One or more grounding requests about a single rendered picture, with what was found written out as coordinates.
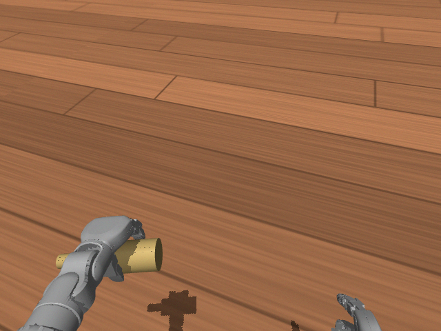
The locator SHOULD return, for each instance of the left robot arm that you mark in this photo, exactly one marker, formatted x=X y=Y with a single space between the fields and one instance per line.
x=71 y=294

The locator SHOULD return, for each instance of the left robot hand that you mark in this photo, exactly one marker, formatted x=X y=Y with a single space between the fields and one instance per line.
x=114 y=232

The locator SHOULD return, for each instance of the bottle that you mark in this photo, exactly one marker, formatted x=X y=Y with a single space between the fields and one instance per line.
x=139 y=255

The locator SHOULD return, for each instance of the right robot hand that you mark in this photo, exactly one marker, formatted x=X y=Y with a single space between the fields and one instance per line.
x=364 y=320

